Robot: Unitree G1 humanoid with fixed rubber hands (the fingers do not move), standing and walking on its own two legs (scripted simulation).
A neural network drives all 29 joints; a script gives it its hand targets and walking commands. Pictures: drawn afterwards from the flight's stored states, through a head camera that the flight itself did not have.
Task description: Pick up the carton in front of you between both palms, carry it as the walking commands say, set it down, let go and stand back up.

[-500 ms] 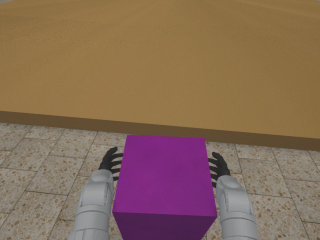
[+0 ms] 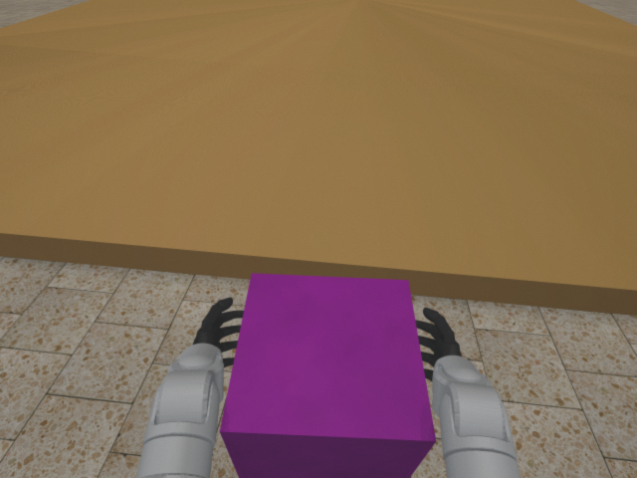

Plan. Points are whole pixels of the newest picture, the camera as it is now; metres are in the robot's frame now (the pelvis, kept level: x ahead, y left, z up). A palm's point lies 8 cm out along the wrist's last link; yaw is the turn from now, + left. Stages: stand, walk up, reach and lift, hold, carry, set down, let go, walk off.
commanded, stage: hold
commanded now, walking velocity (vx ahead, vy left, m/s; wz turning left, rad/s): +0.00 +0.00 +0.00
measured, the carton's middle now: (324, 390) +0.28 +0.00 -0.03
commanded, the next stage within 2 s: carry in 0.82 s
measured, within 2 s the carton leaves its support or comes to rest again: neither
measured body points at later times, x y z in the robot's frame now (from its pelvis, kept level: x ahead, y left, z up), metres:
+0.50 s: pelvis -0.01 +0.00 +0.00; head -0.06 +0.00 +0.45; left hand +0.29 +0.15 +0.04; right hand +0.29 -0.15 +0.04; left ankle +0.00 +0.13 -0.75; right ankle +0.01 -0.13 -0.75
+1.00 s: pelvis +0.02 +0.01 -0.01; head -0.02 +0.01 +0.44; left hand +0.32 +0.16 +0.05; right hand +0.32 -0.14 +0.05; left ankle +0.00 +0.13 -0.74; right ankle +0.01 -0.13 -0.75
